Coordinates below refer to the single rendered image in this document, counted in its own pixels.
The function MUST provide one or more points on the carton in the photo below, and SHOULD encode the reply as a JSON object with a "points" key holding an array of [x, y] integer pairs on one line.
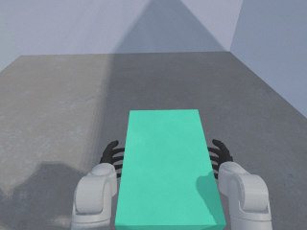
{"points": [[167, 180]]}

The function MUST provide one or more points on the robot right forearm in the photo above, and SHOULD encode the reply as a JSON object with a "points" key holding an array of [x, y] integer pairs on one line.
{"points": [[248, 198]]}

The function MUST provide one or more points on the robot right hand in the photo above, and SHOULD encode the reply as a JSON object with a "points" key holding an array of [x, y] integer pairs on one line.
{"points": [[222, 152]]}

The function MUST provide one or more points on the robot left forearm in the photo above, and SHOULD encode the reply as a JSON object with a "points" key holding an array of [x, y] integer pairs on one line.
{"points": [[93, 198]]}

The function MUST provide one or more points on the robot left hand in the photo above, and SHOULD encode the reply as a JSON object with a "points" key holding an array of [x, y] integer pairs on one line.
{"points": [[109, 152]]}

